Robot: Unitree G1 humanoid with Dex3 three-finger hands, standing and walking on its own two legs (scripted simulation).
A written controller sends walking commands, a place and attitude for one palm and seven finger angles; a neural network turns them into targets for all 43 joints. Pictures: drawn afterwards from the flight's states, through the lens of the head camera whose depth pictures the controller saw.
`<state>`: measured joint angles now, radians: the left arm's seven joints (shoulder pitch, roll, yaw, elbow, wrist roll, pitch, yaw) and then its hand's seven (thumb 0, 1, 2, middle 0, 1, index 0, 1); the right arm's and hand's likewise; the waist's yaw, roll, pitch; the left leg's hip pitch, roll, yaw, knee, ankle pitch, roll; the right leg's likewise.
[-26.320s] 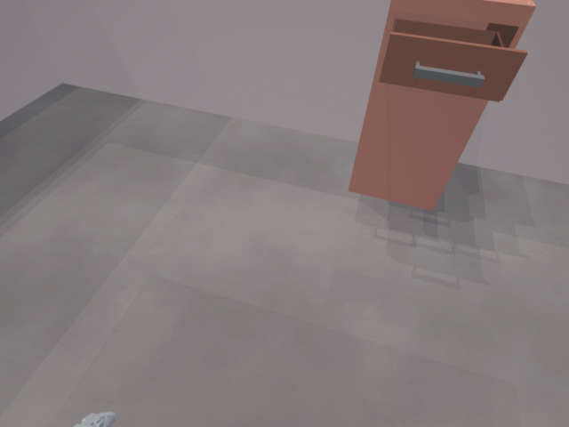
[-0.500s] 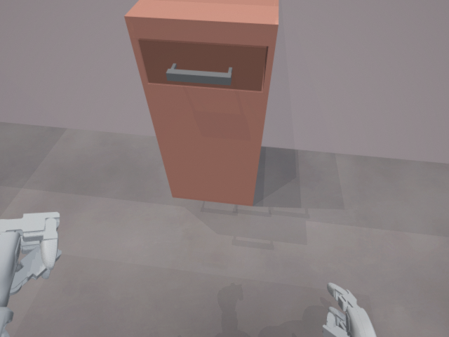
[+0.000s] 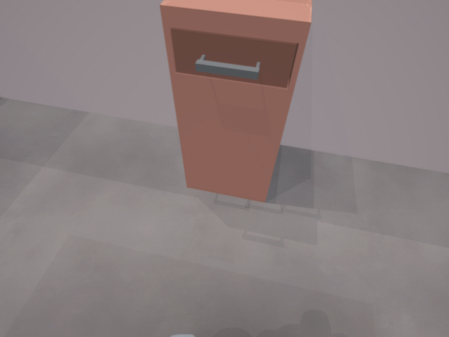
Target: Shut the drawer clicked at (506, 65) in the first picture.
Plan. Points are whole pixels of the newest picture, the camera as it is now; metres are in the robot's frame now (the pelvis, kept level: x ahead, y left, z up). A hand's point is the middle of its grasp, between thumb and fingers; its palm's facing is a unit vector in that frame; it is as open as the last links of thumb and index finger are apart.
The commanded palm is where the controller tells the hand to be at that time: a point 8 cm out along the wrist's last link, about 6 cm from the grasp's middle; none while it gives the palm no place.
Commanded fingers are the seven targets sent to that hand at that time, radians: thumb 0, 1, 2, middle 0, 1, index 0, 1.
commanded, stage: let the arm hang, fingers relaxed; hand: left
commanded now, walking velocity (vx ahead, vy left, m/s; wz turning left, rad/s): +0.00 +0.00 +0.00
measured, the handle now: (228, 65) +0.86 +0.05 +0.02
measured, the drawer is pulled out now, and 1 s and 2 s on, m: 0.00 0.00 0.00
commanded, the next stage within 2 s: look to check the result in 0.56 s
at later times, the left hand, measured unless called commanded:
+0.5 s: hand out of the picture +0.01 +0.14 -0.18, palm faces +0.01 -0.99 -0.15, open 7.3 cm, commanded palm none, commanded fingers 0.00 0.90 0.90 -0.20 -0.30 -0.20 -0.30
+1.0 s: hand out of the picture -0.01 +0.14 -0.17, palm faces +0.04 -0.98 -0.17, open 7.4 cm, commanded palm none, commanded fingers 0.00 0.90 0.90 -0.20 -0.30 -0.20 -0.30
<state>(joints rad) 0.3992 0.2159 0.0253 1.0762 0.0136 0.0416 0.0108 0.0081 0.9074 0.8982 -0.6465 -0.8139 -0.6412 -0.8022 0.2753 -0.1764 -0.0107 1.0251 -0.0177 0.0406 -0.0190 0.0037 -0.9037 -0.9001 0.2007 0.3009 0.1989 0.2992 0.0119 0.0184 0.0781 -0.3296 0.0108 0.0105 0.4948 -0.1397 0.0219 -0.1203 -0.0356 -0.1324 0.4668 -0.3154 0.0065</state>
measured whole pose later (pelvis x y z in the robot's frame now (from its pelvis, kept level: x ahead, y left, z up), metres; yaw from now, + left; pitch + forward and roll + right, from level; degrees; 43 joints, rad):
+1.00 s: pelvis +0.02 -0.02 +0.00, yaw -1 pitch -2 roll +0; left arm 0.32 0.11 0.03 1.16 0.01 0.01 0.04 0.00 0.91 0.90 -0.20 -0.30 -0.20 -0.30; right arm 0.27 -0.12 -0.02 1.15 -0.02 0.02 -0.04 0.01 -0.91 -0.90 0.20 0.30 0.20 0.30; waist -0.01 0.01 0.08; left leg -0.26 0.03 0.03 0.47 -0.17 -0.01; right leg -0.06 -0.02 -0.11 0.44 -0.34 -0.01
